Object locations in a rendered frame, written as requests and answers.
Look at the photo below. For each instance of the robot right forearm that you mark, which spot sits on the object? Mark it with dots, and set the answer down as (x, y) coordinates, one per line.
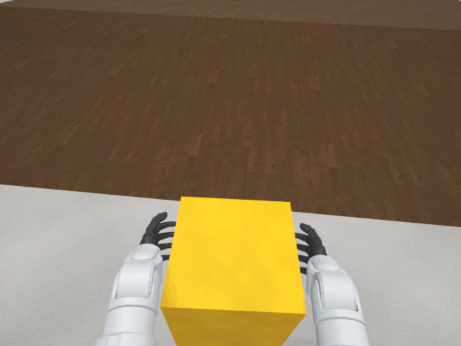
(337, 311)

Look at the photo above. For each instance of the robot right hand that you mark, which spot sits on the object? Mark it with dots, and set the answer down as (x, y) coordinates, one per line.
(315, 245)

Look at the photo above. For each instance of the robot left hand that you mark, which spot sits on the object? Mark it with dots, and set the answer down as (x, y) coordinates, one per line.
(152, 236)

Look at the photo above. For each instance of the robot left forearm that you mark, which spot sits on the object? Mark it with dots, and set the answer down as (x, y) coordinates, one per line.
(133, 303)

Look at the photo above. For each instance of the carton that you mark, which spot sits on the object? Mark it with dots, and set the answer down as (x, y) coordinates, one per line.
(233, 277)

